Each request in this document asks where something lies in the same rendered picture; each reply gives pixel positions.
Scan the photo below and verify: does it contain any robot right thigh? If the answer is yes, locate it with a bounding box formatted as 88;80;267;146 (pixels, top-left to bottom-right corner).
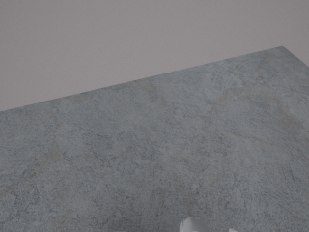
179;217;211;232

